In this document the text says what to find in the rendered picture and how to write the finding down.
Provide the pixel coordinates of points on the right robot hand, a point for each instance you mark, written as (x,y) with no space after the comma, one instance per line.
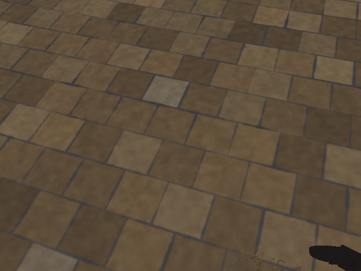
(344,257)

